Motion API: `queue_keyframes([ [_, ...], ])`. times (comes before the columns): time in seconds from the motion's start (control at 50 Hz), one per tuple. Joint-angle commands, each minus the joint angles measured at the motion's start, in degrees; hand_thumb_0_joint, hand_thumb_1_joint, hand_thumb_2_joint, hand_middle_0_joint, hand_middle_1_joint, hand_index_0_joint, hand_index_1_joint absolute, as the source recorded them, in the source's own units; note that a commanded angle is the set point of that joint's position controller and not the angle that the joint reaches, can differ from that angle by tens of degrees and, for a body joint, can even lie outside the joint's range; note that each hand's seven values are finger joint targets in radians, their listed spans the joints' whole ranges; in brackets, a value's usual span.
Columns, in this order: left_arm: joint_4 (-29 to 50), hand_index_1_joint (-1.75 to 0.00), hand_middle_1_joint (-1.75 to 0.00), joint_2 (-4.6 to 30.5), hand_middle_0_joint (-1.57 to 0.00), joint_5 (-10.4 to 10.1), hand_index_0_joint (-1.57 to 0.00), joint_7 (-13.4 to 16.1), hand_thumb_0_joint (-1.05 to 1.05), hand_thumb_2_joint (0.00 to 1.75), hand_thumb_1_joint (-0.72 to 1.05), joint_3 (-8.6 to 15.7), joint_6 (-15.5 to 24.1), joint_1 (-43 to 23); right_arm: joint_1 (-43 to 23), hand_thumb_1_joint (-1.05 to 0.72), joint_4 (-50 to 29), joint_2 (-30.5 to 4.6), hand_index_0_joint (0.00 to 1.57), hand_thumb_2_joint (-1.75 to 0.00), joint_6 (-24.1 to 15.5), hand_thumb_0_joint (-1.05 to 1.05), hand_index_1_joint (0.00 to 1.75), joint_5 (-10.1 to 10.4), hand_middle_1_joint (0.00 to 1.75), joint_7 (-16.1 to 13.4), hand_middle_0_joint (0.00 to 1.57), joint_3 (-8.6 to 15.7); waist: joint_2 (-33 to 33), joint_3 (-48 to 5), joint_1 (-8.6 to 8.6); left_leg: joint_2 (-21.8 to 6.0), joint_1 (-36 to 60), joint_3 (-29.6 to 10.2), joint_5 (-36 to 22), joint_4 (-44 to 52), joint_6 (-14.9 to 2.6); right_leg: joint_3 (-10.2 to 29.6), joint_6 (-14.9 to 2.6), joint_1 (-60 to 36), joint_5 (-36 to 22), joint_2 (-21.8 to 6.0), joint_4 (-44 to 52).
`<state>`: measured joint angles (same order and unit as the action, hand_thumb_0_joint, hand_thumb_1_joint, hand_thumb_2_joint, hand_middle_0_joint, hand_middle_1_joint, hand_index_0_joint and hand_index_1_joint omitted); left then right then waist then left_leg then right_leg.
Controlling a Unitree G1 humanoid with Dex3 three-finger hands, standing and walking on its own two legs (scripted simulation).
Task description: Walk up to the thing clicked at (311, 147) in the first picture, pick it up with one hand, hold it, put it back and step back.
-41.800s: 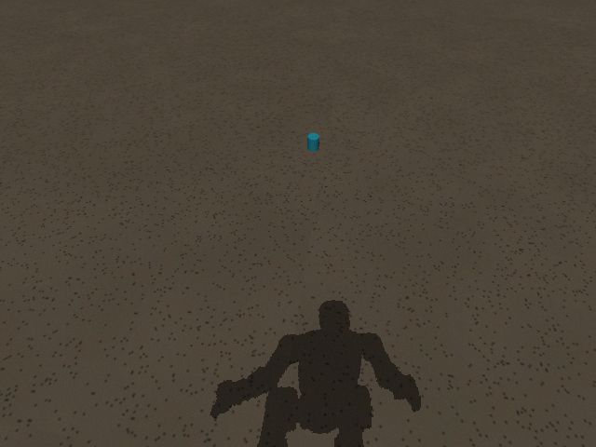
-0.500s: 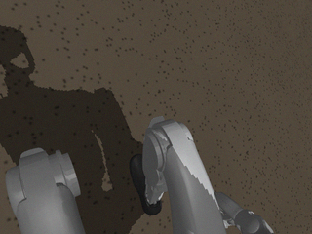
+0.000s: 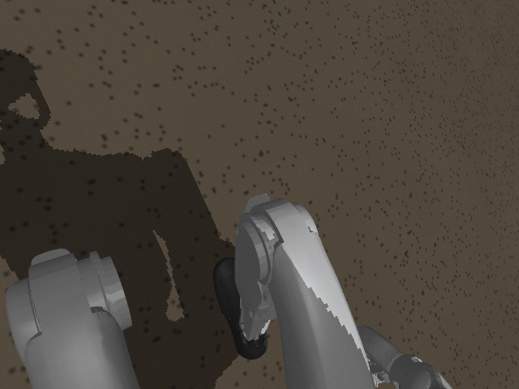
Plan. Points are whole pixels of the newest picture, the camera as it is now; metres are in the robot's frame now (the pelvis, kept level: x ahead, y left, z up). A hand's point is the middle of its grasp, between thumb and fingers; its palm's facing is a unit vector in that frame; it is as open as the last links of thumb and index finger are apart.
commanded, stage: settle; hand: left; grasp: from above
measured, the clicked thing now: out of the picture +0.40 +0.40 -0.25
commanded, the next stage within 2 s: lift in 1.04 s
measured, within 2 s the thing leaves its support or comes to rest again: leaves its support in 0.36 s
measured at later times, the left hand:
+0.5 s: hand out of the picture +0.40 +0.40 -0.20, palm faces -0.36 -0.17 -0.92, open 8.0 cm
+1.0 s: hand out of the picture +0.39 +0.40 -0.11, palm faces -0.41 -0.12 -0.90, open 7.5 cm
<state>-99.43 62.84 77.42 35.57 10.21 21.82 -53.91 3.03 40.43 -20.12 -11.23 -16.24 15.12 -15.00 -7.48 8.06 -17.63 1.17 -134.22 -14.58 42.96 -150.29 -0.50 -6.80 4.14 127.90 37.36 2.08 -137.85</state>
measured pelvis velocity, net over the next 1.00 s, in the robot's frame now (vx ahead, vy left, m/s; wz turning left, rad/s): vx -0.01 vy -0.01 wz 0.08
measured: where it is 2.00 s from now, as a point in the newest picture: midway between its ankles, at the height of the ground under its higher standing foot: (183, 361)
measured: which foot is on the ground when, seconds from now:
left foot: down 0.00-1.00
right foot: down 0.00-1.00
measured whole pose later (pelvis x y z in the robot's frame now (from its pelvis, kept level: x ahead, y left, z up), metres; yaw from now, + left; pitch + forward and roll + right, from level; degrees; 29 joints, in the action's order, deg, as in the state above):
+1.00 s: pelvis -0.01 -0.01 +0.03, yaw +5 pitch +31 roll -12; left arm -76.7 51.7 73.0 17.8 10.1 20.3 -49.5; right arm 6.7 39.2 -18.8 -1.8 -8.1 12.0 -5.6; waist -0.2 -1.0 -11.6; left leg 2.3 -133.3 -10.4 39.2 -140.8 0.0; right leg -4.0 3.8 127.7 36.6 -0.7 -132.4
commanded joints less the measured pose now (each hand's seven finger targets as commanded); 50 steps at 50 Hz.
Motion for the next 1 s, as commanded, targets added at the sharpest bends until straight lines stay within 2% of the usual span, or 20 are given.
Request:
queue_keyframes([
  [0.0, 5.7, -0.76, -0.82, 14.9, -0.79, -1.3, -0.84, 2.2, 0.0, 0.63, 0.54, 1.4, 0.1, -11.5, 8.0, -0.89, 0.4, -19.5, 0.2, -0.89, -0.1, 0.0, 0.3, 0.1, 0.3, -0.9, 0.2, 6.2, 29.4, -33.1, -1.81, -1.8, 27.9, 4.5, -13.6, 19.6, 0.59, -8.8, -4.21, -14.2, -11.9, 1.4, 8.3],
  [0.06, 5.6, -0.76, -0.81, 13.7, -0.8, -1.1, -0.85, 1.8, 0.0, 0.65, 0.54, 0.1, -0.2, -11.8, 8.6, -0.89, 0.3, -19.3, 0.2, -0.89, -0.4, 0.0, 0.3, 0.0, 0.3, -0.8, 0.2, 5.9, 28.1, -33.3, -2.75, -1.8, 27.9, 5.3, -13.8, 18.2, 0.29, -8.4, -4.27, -15.1, -12.3, 1.6, 8.9],
  [0.08, 5.5, -0.76, -0.83, 14.2, -0.77, -0.9, -0.84, 1.7, 0.0, 0.61, 0.46, 0.1, -0.2, -11.8, 8.6, -0.9, 0.3, -19.3, 0.2, -0.9, -0.5, 0.0, 0.3, 0.1, 0.3, -0.8, 0.2, 5.8, 27.9, -33.3, -2.85, -1.8, 27.7, 5.4, -13.6, 17.7, 0.16, -8.3, -4.28, -15.2, -12.3, 1.7, 8.8],
  [0.14, 6.7, -0.73, -0.8, 15.8, -0.75, -1.7, -0.82, 1.7, 0.0, 0.58, 0.43, 1.7, -0.5, -11.7, 9.1, -0.9, 0.5, -19.4, 0.2, -0.9, -0.5, 0.0, 0.3, 0.4, 0.3, -1.1, 0.2, 5.7, 27.5, -34.3, -1.97, -1.5, 26.8, 5.9, -13.9, 18.2, -0.05, -8.2, -4.33, -16.6, -12.5, 1.7, 10.0],
  [0.16, 6.2, -0.73, -0.79, 15.6, -0.75, -1.1, -0.81, 1.3, 0.0, 0.59, 0.41, 1.0, -0.9, -11.3, 9.8, -0.9, 0.4, -19.2, 0.2, -0.9, -0.5, 0.0, 0.3, 0.3, 0.3, -1.1, 0.2, 5.7, 28.0, -34.0, -2.34, -1.5, 27.0, 6.4, -13.4, 17.9, -0.04, -7.8, -4.4, -16.6, -12.3, 1.6, 9.8],
  [0.22, 9.1, -0.75, -0.81, 16.2, -0.75, -2.1, -0.81, 0.4, 0.0, 0.62, 0.42, 1.7, -1.2, -12.4, 9.7, -0.9, 0.3, -19.2, 0.2, -0.9, -0.8, 0.0, 0.3, 0.8, 0.3, -1.1, 0.2, 6.2, 28.4, -34.9, -1.94, -1.7, 27.2, 6.2, -12.9, 18.1, 0.05, -7.8, -4.43, -16.2, -11.8, 1.4, 9.6],
  [0.3, 14.6, -0.76, -0.81, 17.3, -0.78, -3.4, -0.83, 0.0, 0.0, 0.66, 0.44, 4.9, -1.7, -10.1, 10.2, -0.9, -0.1, -18.9, 0.2, -0.9, -0.4, 0.0, 0.3, 1.4, 0.3, -1.1, 0.2, 7.3, 32.0, -40.9, 0.82, -1.5, 31.5, 6.3, -17.5, 19.5, 0.63, -7.7, -4.71, -18.3, -14.9, 1.4, 9.5],
  [0.36, 15.8, -0.76, -0.81, 16.1, -0.76, -3.3, -0.82, -1.6, 0.0, 0.63, 0.44, 4.2, -2.7, -9.7, 10.0, -0.9, 0.3, -18.3, 0.2, -0.9, 0.0, 0.0, 0.3, 1.9, 0.3, -0.7, 0.2, 8.4, 35.0, -40.7, 1.0, -1.7, 33.4, 6.4, -18.8, 19.8, 1.21, -7.5, -4.84, -15.7, -15.5, 1.1, 8.7],
  [0.4, 20.5, -0.77, -0.82, 16.2, -0.77, -4.5, -0.82, -2.2, 0.0, 0.67, 0.45, 6.2, -3.0, -10.2, 9.7, -0.9, 0.0, -18.3, 0.2, -0.9, 0.8, 0.0, 0.3, 2.8, 0.3, -0.9, 0.2, 9.5, 36.9, -42.8, 2.99, -1.2, 33.7, 5.8, -18.6, 21.5, 1.55, -7.5, -5.3, -14.9, -15.1, 0.6, 8.5],
  [0.44, 22.3, -0.78, -0.83, 13.1, -0.82, -5.2, -0.87, -3.6, 0.0, 0.7, 0.5, 5.1, -3.9, -7.9, 9.0, -0.9, -0.2, -17.3, 0.2, -0.9, 1.6, 0.0, 0.3, 3.4, 0.3, -0.8, 0.2, 10.5, 38.6, -45.1, 4.15, -1.3, 35.6, 6.5, -18.8, 22.8, 1.62, -7.0, -5.45, -14.5, -14.9, 0.6, 9.0],
  [0.48, 25.1, -0.77, -0.82, 11.6, -0.83, -5.3, -0.89, -5.0, 0.0, 0.67, 0.54, 4.6, -4.3, -8.8, 10.1, -0.9, -0.1, -16.9, 0.2, -0.9, 2.4, 0.0, 0.3, 4.1, 0.3, -0.8, 0.2, 11.5, 38.4, -45.4, 4.2, -0.9, 34.6, 7.0, -18.7, 23.2, 1.45, -6.7, -5.53, -14.1, -15.0, 0.4, 9.5],
  [0.5, 23.9, -0.77, -0.83, 9.6, -0.85, -5.4, -0.9, -6.1, 0.0, 0.68, 0.55, 3.1, -5.0, -7.5, 10.4, -0.9, 0.2, -16.3, 0.2, -0.9, 2.8, 0.0, 0.3, 4.6, 0.3, -0.7, 0.2, 11.9, 37.7, -44.6, 4.18, -0.8, 34.2, 7.4, -18.9, 23.5, 1.31, -6.3, -5.58, -13.6, -15.1, 0.3, 9.9],
  [0.56, 24.8, -0.78, -0.84, 6.4, -0.82, -6.3, -0.89, -9.2, 0.0, 0.66, 0.55, 1.4, -5.6, -8.8, 12.0, -0.9, 0.3, -15.9, 0.2, -0.9, 3.9, 0.0, 0.3, 5.7, 0.3, -0.7, 0.2, 13.1, 32.6, -42.6, 3.21, -0.5, 31.2, 6.9, -16.6, 24.2, 0.52, -5.9, -5.34, -12.3, -13.5, -0.2, 11.4],
  [0.58, 24.4, -0.78, -0.84, 4.2, -0.82, -6.4, -0.88, -10.3, 0.0, 0.67, 0.53, -0.2, -5.8, -8.5, 11.8, -0.9, -0.2, -15.7, 0.2, -0.9, 4.3, 0.0, 0.3, 6.2, 0.3, -0.7, 0.2, 13.4, 31.4, -41.9, 2.8, -0.4, 30.0, 7.0, -14.5, 24.9, 0.1, -5.6, -5.32, -12.4, -12.2, -0.2, 12.2],
  [0.66, 25.5, -0.77, -0.83, 2.4, -0.81, -7.1, -0.87, -13.8, 0.0, 0.62, 0.5, -1.4, -4.8, -10.3, 13.0, -0.91, -0.5, -15.3, 0.2, -0.9, 5.3, 0.0, 0.3, 7.0, 0.3, -1.1, 0.2, 14.1, 25.7, -40.7, 2.17, 0.1, 27.9, 6.7, -10.3, 25.8, -0.83, -5.1, -5.08, -12.6, -9.3, -0.5, 14.2],
  [0.74, 28.1, -0.78, -0.83, 4.2, -0.85, -7.0, -0.91, -15.8, 0.0, 0.66, 0.52, -0.6, -3.0, -12.2, 13.5, -0.91, -1.4, -15.2, 0.2, -0.9, 6.5, 0.0, 0.3, 7.7, 0.3, -2.0, 0.2, 14.2, 25.7, -43.1, 3.29, 0.6, 29.6, 7.0, -11.7, 25.7, -0.82, -4.5, -4.99, -13.9, -9.8, -0.8, 14.7],
  [0.86, 29.5, -0.77, -0.83, 7.9, -0.86, -5.5, -0.92, -15.7, 0.0, 0.66, 0.53, 2.5, -1.6, -11.5, 13.8, -0.91, -2.2, -13.5, 0.2, -0.9, 8.4, 0.0, 0.3, 8.1, 0.3, -3.4, 0.2, 14.0, 26.1, -46.6, 5.27, 1.0, 30.0, 10.4, -13.0, 25.7, -0.95, -3.0, -5.84, -17.7, -10.3, -0.6, 16.9],
  [0.88, 31.8, -0.77, -0.82, 8.8, -0.86, -5.9, -0.92, -15.6, 0.0, 0.65, 0.53, 3.4, -1.4, -12.9, 13.4, -0.91, -2.3, -13.5, 0.2, -0.9, 8.7, 0.0, 0.3, 8.1, 0.3, -3.7, 0.2, 14.1, 27.1, -47.2, 5.82, 1.1, 29.6, 10.9, -13.1, 25.9, -1.04, -2.7, -5.68, -17.9, -10.3, -0.7, 17.1],
  [0.94, 32.1, -0.8, -0.84, 9.0, -0.87, -5.5, -0.91, -15.4, 0.0, 0.73, 0.54, 4.0, -2.0, -12.2, 13.8, -0.91, -2.3, -13.8, 0.2, -0.9, 9.4, 0.0, 0.3, 8.3, 0.3, -4.5, 0.2, 14.6, 27.0, -47.9, 5.87, 1.1, 30.8, 10.9, -13.1, 26.5, -1.03, -2.9, -6.03, -17.2, -9.9, -0.7, 17.8],
  [0.98, 31.9, -0.82, -0.87, 7.2, -0.87, -5.6, -0.92, -15.7, 0.0, 0.74, 0.56, 2.6, -2.6, -12.3, 14.7, -0.91, -2.0, -12.9, 0.2, -0.9, 9.5, 0.0, 0.3, 8.5, 0.3, -4.7, 0.2, 14.7, 27.2, -48.1, 5.72, 0.8, 31.9, 10.6, -12.9, 27.9, -1.04, -2.8, -5.94, -17.1, -10.0, -0.8, 17.8],
])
